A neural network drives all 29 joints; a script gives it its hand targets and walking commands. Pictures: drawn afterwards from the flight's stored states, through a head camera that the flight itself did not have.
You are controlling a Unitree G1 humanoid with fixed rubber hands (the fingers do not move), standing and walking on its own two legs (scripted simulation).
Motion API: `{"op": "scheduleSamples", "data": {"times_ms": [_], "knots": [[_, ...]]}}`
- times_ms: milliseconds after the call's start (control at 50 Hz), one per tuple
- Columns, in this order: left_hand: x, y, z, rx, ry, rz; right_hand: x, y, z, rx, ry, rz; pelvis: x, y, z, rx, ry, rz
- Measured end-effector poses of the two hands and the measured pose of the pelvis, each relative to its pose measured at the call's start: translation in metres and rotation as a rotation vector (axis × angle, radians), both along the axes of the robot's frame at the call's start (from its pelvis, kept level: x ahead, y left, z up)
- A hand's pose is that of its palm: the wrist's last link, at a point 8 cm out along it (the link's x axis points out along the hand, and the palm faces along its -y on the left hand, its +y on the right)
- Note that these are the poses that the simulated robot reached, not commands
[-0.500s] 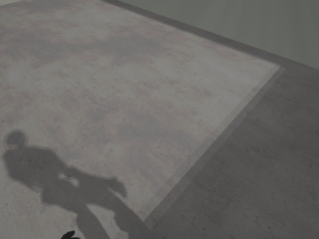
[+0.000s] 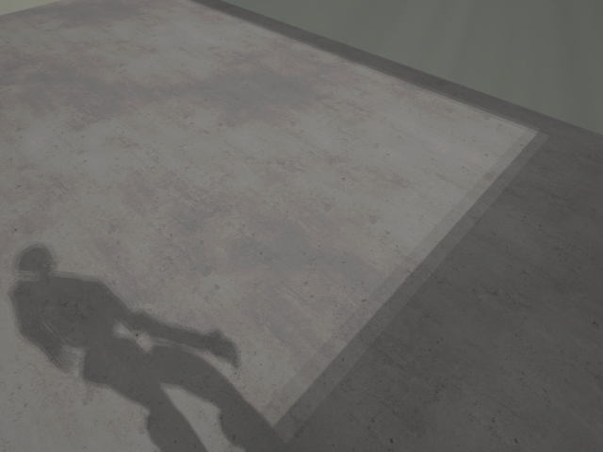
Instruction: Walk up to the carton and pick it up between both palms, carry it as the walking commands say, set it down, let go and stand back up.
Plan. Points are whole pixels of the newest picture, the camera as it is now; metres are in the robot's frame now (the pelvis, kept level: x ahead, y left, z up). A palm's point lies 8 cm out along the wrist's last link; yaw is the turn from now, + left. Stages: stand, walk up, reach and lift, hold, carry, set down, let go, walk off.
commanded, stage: stand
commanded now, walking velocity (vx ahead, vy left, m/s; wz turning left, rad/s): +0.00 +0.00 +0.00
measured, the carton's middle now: out of the picture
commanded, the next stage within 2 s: walk up in 0.10 s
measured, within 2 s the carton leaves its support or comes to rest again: neither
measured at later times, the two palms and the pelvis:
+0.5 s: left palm out of the picture +0.09 +0.36 -0.11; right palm out of the picture +0.13 -0.28 -0.11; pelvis +0.01 +0.02 -0.01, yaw +11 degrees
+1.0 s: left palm out of the picture +0.01 +0.48 -0.09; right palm (360, 315) +0.37 -0.08 -0.11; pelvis +0.11 +0.14 -0.01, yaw +37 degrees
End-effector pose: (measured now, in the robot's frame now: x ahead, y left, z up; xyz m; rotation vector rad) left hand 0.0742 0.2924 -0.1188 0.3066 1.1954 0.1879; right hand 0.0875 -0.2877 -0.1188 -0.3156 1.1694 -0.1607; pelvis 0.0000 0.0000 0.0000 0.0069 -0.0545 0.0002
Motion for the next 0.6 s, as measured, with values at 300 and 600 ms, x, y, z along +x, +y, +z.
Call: {"op": "scheduleSamples", "data": {"times_ms": [300,600], "knots": [[0.011,0.007,-0.002,0.003,0.025,-0.015,0.002,0.001,0.004,-0.016,0.021,-0.022,0.01,0.006,0.002,-0.003,0.013,-0.01],[-0.013,0.129,0.016,0.185,-0.139,0.186,0.114,0.037,0.023,-0.032,-0.045,0.294,0.022,0.05,-0.019,-0.076,0.046,0.281]]}}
